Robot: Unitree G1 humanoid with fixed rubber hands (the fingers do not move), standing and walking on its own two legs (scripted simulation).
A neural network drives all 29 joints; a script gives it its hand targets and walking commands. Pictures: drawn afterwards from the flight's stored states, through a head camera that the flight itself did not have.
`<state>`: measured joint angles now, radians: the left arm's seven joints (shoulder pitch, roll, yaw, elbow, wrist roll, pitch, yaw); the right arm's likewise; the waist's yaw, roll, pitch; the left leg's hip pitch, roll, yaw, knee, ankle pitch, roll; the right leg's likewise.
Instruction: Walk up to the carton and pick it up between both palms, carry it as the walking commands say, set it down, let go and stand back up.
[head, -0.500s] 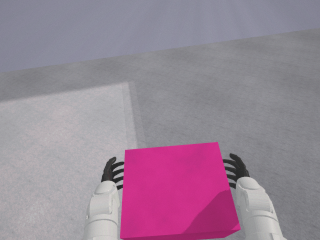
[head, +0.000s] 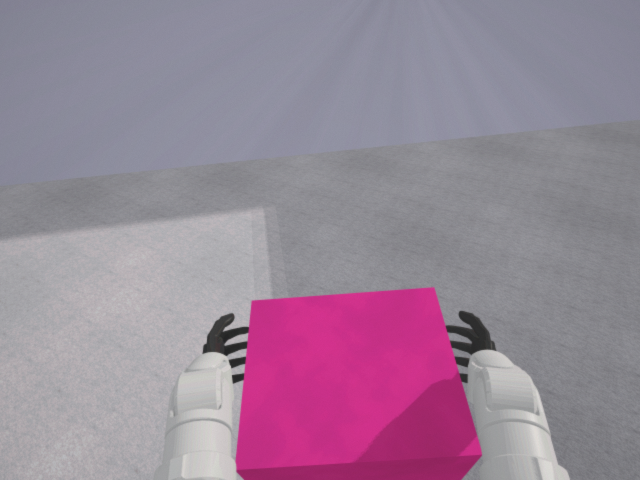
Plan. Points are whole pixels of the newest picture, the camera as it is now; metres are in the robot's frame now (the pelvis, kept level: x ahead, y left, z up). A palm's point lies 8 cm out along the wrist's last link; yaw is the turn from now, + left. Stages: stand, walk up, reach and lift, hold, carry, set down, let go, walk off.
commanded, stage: reach and lift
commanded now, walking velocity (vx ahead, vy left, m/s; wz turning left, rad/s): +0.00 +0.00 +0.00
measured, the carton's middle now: (350, 394) +0.30 +0.02 -0.03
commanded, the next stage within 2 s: hold in 1.12 s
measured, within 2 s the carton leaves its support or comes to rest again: neither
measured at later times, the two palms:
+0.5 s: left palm (226, 352) +0.30 +0.19 +0.05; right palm (493, 373) +0.29 -0.16 +0.05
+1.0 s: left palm (223, 361) +0.29 +0.19 +0.05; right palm (491, 386) +0.28 -0.16 +0.03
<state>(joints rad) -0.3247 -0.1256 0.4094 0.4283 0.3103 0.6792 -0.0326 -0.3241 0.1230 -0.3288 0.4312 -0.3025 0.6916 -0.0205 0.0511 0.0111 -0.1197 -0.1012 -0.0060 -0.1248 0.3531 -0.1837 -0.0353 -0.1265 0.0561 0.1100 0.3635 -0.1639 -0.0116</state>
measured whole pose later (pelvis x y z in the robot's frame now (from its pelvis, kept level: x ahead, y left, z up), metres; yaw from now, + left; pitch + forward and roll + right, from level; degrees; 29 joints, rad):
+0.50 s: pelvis +0.01 +0.03 +0.00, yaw -1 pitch -5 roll +0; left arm -0.29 -0.16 0.36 0.37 0.31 0.69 -0.03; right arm -0.23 0.09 -0.30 0.26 -0.29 0.75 0.05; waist -0.01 0.03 -0.08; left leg -0.04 -0.03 -0.09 0.31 -0.18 0.00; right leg -0.06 0.02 0.13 0.31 -0.16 0.02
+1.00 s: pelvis +0.02 +0.01 +0.00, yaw +0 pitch -5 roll +0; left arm -0.21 -0.14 0.29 0.23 0.29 0.72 -0.03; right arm -0.13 0.13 -0.24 0.14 -0.29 0.76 0.01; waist 0.00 0.03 -0.04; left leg -0.02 -0.02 -0.12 0.29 -0.17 -0.02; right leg -0.04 0.03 0.11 0.30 -0.16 0.00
